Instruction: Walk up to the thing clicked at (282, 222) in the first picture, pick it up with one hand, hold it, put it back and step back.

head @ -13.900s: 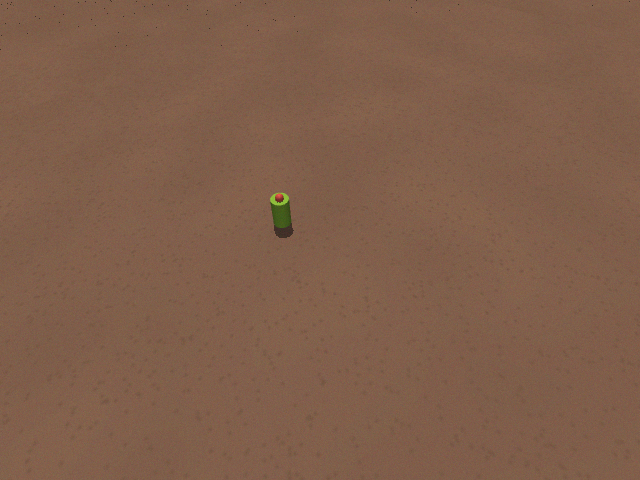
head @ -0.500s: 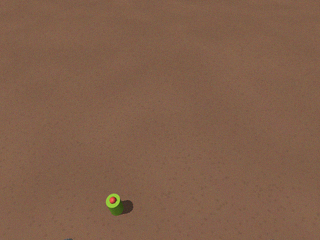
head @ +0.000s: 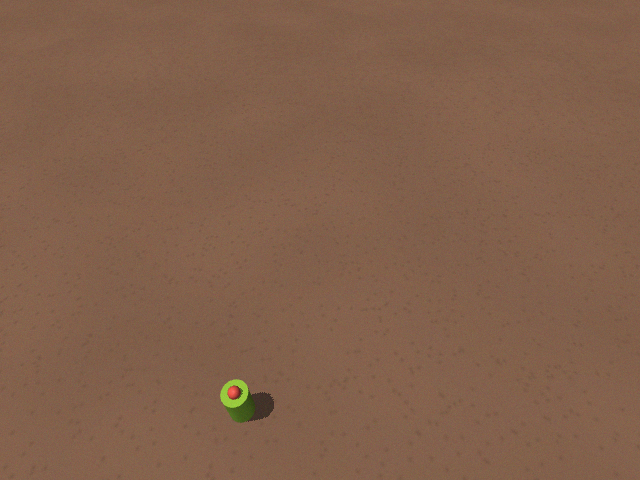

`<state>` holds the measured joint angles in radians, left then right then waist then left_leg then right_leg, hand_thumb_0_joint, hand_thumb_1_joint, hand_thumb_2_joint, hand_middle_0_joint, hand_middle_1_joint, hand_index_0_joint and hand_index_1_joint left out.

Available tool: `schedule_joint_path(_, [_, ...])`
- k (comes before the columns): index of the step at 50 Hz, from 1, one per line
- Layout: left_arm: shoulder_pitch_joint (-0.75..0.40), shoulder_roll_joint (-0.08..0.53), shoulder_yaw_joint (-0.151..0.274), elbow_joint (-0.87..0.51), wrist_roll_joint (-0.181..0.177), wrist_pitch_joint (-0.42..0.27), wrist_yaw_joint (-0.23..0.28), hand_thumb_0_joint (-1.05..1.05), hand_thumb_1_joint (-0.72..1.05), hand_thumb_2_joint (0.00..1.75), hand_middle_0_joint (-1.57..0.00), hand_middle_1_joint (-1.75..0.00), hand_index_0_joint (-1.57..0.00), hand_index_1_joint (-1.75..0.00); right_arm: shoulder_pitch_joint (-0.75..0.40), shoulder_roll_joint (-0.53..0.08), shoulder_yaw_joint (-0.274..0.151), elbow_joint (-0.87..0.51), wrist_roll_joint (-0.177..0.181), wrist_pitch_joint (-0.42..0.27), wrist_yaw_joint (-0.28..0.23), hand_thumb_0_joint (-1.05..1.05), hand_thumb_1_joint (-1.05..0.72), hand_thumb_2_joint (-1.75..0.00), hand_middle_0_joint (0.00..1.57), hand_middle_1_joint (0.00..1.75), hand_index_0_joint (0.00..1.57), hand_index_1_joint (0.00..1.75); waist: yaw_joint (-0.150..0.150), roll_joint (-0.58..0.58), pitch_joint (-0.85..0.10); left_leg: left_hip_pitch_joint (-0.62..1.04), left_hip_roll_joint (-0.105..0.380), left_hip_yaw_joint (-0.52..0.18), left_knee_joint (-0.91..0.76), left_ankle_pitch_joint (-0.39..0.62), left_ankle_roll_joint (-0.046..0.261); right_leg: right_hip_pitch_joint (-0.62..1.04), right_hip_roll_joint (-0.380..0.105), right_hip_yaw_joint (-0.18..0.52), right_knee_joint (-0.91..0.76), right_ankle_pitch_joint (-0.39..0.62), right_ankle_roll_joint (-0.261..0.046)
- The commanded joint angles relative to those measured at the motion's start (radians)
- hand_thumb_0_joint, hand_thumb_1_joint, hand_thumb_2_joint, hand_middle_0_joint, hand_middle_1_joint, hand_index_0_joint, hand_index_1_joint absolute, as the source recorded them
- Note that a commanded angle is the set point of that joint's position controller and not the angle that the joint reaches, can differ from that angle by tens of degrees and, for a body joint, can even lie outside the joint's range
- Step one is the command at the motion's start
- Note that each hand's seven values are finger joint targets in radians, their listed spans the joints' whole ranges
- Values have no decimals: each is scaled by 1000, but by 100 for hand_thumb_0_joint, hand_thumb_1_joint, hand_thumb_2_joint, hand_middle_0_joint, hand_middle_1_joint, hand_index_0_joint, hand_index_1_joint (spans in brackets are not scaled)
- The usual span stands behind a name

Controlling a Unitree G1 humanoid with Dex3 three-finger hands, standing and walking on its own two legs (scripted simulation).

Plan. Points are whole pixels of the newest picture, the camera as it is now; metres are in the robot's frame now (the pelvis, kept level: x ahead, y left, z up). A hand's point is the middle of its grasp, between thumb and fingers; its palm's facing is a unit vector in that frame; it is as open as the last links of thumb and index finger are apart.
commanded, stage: stand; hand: left
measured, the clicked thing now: (237, 400) +0.46 +0.27 -0.70
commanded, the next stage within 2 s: walk up in 1.46 s
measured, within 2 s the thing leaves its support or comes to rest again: neither
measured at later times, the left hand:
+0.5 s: hand out of the picture +0.10 +0.24 -0.16, palm faces -0.02 -0.94 -0.33, open 7.4 cm
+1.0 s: hand out of the picture +0.08 +0.25 -0.16, palm faces -0.02 -0.94 -0.34, open 7.4 cm
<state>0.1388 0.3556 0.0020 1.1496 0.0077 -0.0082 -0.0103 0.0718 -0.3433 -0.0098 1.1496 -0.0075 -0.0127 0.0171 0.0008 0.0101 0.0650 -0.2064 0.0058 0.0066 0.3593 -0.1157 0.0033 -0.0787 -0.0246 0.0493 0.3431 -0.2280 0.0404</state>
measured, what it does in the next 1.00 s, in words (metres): stands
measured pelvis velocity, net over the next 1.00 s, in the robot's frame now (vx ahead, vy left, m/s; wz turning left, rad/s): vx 0.02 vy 0.00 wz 0.00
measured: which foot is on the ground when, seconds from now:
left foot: down 0.00-1.00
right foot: down 0.00-1.00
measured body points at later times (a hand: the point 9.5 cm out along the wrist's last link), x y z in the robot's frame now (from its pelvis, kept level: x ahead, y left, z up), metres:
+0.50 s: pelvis +0.02 -0.01 +0.00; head +0.04 +0.00 +0.45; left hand +0.11 +0.29 -0.13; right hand +0.11 -0.31 -0.13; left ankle +0.05 +0.12 -0.75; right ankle -0.02 -0.15 -0.75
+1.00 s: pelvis +0.02 +0.00 +0.00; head +0.03 +0.00 +0.45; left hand +0.08 +0.30 -0.13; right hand +0.10 -0.30 -0.13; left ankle +0.05 +0.12 -0.75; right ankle -0.02 -0.15 -0.75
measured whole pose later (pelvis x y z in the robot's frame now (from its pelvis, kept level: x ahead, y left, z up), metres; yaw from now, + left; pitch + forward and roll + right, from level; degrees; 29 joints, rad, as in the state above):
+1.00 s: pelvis +0.02 +0.00 +0.00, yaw +0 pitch -2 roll +0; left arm 0.13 0.35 0.01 1.12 0.01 0.00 0.00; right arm 0.08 -0.35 -0.01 1.15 0.00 -0.01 0.01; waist 0.00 0.00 0.07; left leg -0.17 0.00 0.01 0.35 -0.14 0.00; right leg -0.03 -0.03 0.05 0.30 -0.24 0.04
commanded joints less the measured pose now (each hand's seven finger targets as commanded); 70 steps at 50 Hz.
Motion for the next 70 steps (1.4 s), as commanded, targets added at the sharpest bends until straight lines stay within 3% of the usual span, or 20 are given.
schedule_joint_path(1, [-33,212,43,-59,0,-24,15,0,90,90,-20,-30,-20,-30,-45,-224,-43,-58,1,-19,-13,0,-90,-90,20,30,20,30,-15,-9,-72,80,122,-131,-86,-99,23,-99,-87,56,-72,18,-57])
schedule_joint_path(3, [-25,208,42,-59,1,-22,16,0,90,90,-20,-30,-20,-30,-58,-225,-43,-61,2,-17,-13,0,-90,-90,20,30,20,30,-9,-4,-67,80,122,-134,-89,-118,24,-109,-85,53,-73,2,-58])
schedule_joint_path(7, [-25,210,42,-64,1,-26,18,0,90,90,-20,-30,-20,-30,-55,-220,-41,-61,4,-19,-13,0,-90,-90,20,30,20,30,-12,-22,-85,108,116,-119,-63,-18,23,-101,-94,58,-77,52,-57])
schedule_joint_path(11, [-32,212,44,-72,-2,-32,21,0,90,90,-20,-30,-20,-30,-55,-215,-38,-60,4,-24,-15,0,-90,-90,20,30,20,30,-8,-25,-129,145,125,-104,-14,192,27,-48,-104,52,-67,199,-50])
schedule_joint_path(16, [-38,205,45,-73,-1,-27,22,0,90,90,-20,-30,-20,-30,-60,-222,-37,-61,5,-17,-17,0,-90,-90,20,30,20,30,-10,-6,-101,120,118,-99,-28,104,23,-51,-101,50,-88,138,-46])
schedule_joint_path(22, [-48,209,51,-78,-3,-26,23,0,90,90,-20,-30,-20,-30,-51,-218,-34,-59,5,-22,-21,0,-90,-90,20,30,20,30,-7,-4,-136,143,129,-94,-11,255,23,-3,-107,48,-67,254,-46])
schedule_joint_path(29, [-59,208,52,-78,0,-22,23,0,90,90,-20,-30,-20,-30,-55,-222,-35,-63,6,-19,-21,0,-90,-90,20,30,20,30,-9,-10,-109,129,123,-99,-33,173,19,-14,-102,40,-89,182,-44])
schedule_joint_path(33, [-47,205,52,-79,1,-22,23,0,90,90,-20,-30,-20,-30,-58,-220,-34,-68,4,-21,-23,0,-90,-90,20,30,20,30,-2,-7,-130,157,129,-95,-19,236,23,-8,-105,35,-82,229,-44])
schedule_joint_path(39, [-56,205,51,-79,2,-16,22,0,90,90,-20,-30,-20,-30,-58,-220,-37,-65,4,-17,-22,0,-90,-90,20,30,20,30,-10,-11,-70,124,118,-104,-62,60,16,-56,-95,36,-103,81,-48])
schedule_joint_path(41, [-56,205,52,-82,3,-15,20,0,90,90,-20,-30,-20,-30,-53,-226,-40,-65,3,-17,-21,0,-90,-90,20,30,20,30,-8,-2,-89,124,120,-106,-64,56,21,-40,-97,36,-96,87,-53])
schedule_joint_path(46, [-48,205,49,-82,2,-18,21,0,90,90,-20,-30,-20,-30,-58,-223,-39,-65,5,-22,-20,0,-90,-90,20,30,20,30,-6,-13,-100,147,124,-108,-49,158,20,-38,-99,35,-88,137,-51])
schedule_joint_path(54, [-31,206,47,-82,2,-15,20,0,90,90,-20,-30,-20,-30,-43,-226,-40,-60,2,-17,-19,0,-90,-90,20,30,20,30,-7,4,-80,122,120,-116,-74,29,23,-51,-98,37,-93,63,-55])
schedule_joint_path(57, [-27,209,47,-84,6,-16,20,0,90,90,-20,-30,-20,-30,-36,-223,-40,-60,2,-18,-19,0,-90,-90,20,30,20,30,-9,-6,-84,119,118,-117,-70,35,23,-49,-99,35,-95,65,-56])
schedule_joint_path(59, [-24,207,46,-86,4,-17,20,0,90,90,-20,-30,-20,-30,-43,-224,-40,-60,3,-19,-20,0,-90,-90,20,30,20,30,-5,-8,-90,138,122,-113,-57,106,24,-53,-103,40,-88,104,-56])
schedule_joint_path(65, [-21,209,44,-92,4,-21,24,0,90,90,-20,-30,-20,-30,-39,-223,-39,-64,4,-18,-21,0,-90,-90,20,30,20,30,-5,-23,-113,150,122,-103,-28,172,30,-28,-110,38,-86,171,-51])
schedule_joint_path(70, [-17,211,41,-91,2,-22,24,0,90,90,-20,-30,-20,-30,-25,-219,-35,-62,6,-17,-20,0,-90,-90,20,30,20,30,-9,-19,-95,133,118,-101,-35,165,26,-21,-109,36,-90,169,-49])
